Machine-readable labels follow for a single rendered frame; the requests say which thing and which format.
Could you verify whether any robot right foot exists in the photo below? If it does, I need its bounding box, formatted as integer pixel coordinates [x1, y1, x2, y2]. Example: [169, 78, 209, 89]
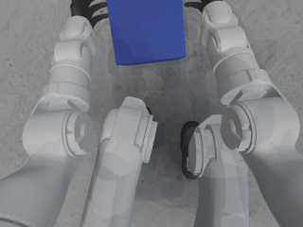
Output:
[180, 121, 200, 180]

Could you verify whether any right robot hand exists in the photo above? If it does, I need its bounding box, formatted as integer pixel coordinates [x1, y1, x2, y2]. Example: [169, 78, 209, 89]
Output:
[184, 0, 222, 12]

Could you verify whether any left robot thigh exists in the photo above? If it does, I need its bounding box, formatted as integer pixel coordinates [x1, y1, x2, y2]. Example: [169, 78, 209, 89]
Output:
[80, 105, 158, 227]

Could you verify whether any left robot upper arm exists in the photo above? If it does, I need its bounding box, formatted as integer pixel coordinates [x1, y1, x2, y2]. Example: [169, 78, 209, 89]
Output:
[0, 109, 97, 227]

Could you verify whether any left robot hand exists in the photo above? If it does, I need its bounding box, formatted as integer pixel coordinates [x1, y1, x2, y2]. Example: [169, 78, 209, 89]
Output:
[70, 0, 109, 29]

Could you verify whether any robot left forearm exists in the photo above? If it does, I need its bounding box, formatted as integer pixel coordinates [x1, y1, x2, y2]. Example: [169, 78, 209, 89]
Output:
[22, 15, 98, 143]

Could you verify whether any robot right forearm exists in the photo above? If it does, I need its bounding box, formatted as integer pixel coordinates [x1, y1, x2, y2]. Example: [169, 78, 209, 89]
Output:
[200, 0, 300, 131]

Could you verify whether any carton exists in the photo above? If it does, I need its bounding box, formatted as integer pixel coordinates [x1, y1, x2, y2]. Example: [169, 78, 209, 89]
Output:
[106, 0, 187, 65]

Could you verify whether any right robot upper arm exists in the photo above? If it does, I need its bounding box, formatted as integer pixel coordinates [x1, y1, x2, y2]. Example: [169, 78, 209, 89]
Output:
[220, 96, 303, 227]

